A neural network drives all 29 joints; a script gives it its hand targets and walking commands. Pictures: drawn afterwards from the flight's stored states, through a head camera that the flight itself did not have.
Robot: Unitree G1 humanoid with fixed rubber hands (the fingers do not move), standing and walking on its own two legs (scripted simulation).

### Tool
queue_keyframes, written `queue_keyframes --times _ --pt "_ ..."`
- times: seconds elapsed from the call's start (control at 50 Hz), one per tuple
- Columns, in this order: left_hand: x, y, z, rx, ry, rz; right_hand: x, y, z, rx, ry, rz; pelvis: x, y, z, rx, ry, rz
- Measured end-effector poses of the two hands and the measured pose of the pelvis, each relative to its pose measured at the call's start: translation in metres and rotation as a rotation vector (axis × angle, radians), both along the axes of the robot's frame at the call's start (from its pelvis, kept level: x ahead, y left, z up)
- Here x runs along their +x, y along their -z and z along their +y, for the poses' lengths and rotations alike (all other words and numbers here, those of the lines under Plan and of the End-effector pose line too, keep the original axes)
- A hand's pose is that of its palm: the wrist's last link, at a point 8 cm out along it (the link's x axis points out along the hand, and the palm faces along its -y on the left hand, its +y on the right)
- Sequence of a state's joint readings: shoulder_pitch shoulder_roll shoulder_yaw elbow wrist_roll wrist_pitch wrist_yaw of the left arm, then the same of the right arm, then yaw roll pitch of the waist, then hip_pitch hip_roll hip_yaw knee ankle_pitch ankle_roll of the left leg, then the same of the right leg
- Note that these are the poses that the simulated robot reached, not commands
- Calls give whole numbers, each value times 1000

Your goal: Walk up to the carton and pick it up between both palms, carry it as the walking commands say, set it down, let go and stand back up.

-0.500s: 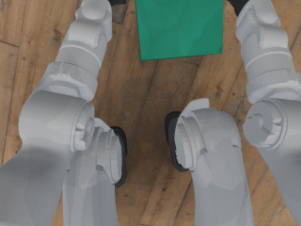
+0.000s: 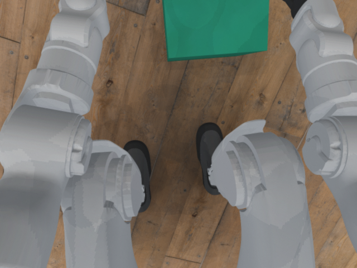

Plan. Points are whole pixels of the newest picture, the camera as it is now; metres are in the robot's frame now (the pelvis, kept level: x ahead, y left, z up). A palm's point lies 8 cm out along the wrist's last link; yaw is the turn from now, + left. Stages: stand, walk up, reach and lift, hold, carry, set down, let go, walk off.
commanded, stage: set down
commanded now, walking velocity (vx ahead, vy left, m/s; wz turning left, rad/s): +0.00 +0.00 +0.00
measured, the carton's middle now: out of the picture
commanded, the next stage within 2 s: let go in 1.46 s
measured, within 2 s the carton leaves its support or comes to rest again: neither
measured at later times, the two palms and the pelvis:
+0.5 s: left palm out of the picture +0.58 +0.07 -0.07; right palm out of the picture +0.51 -0.27 -0.07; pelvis -0.01 +0.00 +0.08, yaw +0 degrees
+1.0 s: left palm out of the picture +0.58 +0.07 +0.07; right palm out of the picture +0.51 -0.28 +0.08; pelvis -0.01 +0.00 +0.19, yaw -1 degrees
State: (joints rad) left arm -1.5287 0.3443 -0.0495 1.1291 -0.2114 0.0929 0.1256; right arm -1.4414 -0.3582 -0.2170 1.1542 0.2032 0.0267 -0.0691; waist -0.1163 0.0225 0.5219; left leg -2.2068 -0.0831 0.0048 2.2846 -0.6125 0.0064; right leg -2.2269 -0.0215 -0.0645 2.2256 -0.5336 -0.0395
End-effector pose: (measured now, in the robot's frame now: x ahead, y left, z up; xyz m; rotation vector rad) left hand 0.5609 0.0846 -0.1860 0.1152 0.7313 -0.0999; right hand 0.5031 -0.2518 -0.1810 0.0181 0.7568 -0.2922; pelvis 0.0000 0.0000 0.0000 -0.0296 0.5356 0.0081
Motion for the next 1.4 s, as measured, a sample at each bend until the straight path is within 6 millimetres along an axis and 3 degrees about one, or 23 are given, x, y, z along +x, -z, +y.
queue_keyframes --times 0.18,0.32,0.9,1.24,1.4 --pt "12 -29 -11 9 2 -73 9 -26 -5 -14 36 -75 -5 -13 1 -5 8 12" --pt "15 -63 -10 27 -18 -94 8 -61 -18 -21 45 -108 -7 -36 1 10 14 10" --pt "16 -225 -11 41 -30 -90 10 -229 -25 -17 27 -129 -8 -168 -1 37 33 -33" --pt "10 -328 -14 53 -8 -84 5 -334 -31 -28 19 -134 -5 -261 -3 42 42 -78" --pt "11 -363 -18 59 -8 -88 7 -365 -27 -40 12 -127 -3 -295 -5 43 47 -98"
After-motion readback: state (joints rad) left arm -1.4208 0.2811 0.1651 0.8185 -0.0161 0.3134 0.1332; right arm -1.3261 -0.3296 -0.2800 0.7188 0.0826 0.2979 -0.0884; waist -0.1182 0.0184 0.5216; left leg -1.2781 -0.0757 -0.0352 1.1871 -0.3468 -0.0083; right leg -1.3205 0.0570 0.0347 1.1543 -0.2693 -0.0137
